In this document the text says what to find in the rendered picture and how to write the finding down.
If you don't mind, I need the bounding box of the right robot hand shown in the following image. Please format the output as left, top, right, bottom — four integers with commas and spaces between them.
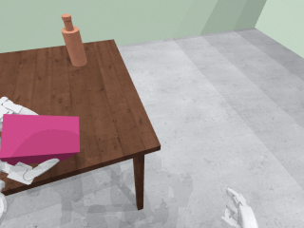
221, 187, 258, 228

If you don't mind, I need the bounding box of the sponge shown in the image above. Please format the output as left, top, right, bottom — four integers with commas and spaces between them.
0, 114, 80, 165

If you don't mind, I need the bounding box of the left robot hand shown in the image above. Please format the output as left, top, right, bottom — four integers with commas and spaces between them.
0, 97, 59, 185

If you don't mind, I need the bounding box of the table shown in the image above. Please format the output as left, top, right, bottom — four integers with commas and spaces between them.
0, 39, 161, 211

